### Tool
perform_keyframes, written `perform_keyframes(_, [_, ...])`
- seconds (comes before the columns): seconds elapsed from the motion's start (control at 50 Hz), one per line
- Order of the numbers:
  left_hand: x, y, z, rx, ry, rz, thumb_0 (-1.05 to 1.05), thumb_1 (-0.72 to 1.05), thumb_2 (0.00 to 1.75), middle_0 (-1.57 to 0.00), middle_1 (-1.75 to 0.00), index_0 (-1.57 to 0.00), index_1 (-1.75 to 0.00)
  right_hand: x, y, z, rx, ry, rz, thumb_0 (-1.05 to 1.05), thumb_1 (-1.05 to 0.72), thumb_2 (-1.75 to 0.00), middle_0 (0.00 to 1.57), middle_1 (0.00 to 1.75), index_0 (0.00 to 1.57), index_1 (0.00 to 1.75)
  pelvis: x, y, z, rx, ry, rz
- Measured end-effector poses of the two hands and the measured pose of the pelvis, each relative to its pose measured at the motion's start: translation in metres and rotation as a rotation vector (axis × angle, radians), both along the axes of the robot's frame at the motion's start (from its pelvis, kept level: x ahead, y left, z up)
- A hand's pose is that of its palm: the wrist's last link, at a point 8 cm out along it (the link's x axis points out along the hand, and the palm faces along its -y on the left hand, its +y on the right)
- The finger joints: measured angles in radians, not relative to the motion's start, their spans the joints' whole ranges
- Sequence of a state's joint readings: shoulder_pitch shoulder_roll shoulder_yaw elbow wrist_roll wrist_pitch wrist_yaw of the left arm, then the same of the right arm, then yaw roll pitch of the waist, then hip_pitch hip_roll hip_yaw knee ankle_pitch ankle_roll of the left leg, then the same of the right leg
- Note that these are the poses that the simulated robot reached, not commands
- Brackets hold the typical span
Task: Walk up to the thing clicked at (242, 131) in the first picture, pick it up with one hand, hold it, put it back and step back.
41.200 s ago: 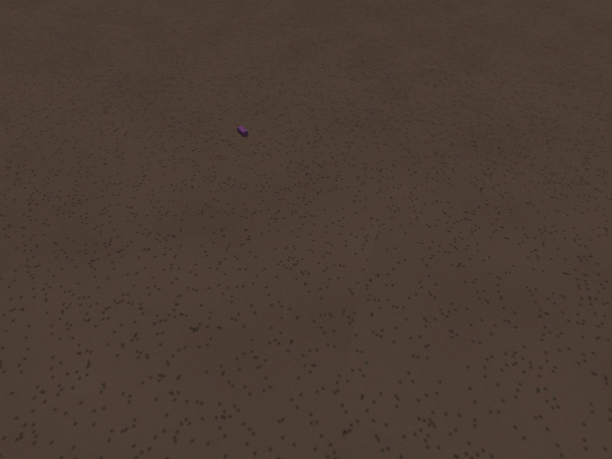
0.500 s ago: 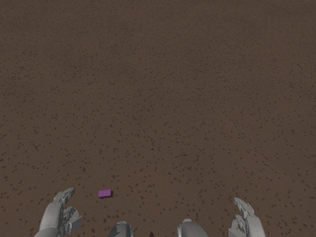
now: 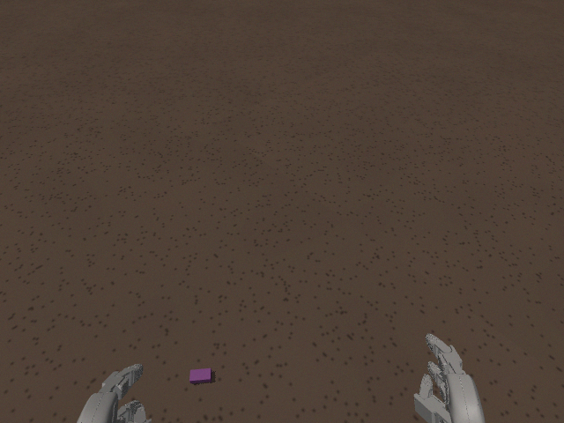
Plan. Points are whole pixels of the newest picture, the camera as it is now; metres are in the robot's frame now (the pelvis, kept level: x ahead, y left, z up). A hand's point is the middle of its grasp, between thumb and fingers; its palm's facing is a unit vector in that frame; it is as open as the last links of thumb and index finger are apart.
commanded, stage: home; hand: left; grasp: from above
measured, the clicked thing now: (200, 375) +0.43 +0.24 -0.70
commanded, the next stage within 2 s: stand in 1.72 s
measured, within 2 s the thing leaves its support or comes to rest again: neither
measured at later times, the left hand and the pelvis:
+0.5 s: hand out of the picture +0.16 +0.18 -0.04, palm faces +0.05 -0.98 -0.20, open 7.4 cm; pelvis +0.00 +0.00 +0.00, yaw +0 degrees
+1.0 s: hand (150, 422) +0.17 +0.18 -0.05, palm faces +0.05 -0.98 -0.20, open 7.4 cm; pelvis +0.00 +0.00 +0.00, yaw +0 degrees
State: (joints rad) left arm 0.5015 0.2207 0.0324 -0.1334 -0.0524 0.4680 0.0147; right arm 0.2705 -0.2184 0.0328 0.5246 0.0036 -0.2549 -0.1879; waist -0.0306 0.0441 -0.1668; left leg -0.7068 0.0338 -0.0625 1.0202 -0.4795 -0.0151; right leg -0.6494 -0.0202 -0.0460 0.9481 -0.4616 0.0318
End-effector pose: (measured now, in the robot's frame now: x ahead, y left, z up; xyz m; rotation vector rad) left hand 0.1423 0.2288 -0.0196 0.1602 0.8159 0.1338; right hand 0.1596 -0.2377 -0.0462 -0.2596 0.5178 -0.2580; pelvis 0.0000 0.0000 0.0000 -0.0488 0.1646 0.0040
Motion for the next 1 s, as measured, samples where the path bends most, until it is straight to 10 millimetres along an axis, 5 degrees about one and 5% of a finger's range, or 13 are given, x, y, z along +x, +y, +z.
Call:
perform_keyframes(0.46, [0.002, -0.002, 0.001, 0.006, -0.006, -0.011, 0.01, 0.9, 0.89, -0.2, -0.3, -0.2, -0.3, -0.023, -0.005, -0.011, 0.001, 0.06, -0.033, 0.02, -0.9, -0.9, 0.21, 0.3, 0.2, 0.3, -0.002, 0.0, 0.0, 0.001, -0.007, -0.006])
perform_keyframes(1.0, [0.007, -0.003, 0.0, 0.006, -0.001, -0.01, 0.02, 0.9, 0.89, -0.2, -0.3, -0.2, -0.29, -0.008, -0.003, -0.01, 0.002, 0.044, -0.026, 0.02, -0.9, -0.9, 0.21, 0.3, 0.2, 0.3, 0.005, -0.001, 0.0, 0.002, 0.005, -0.006])
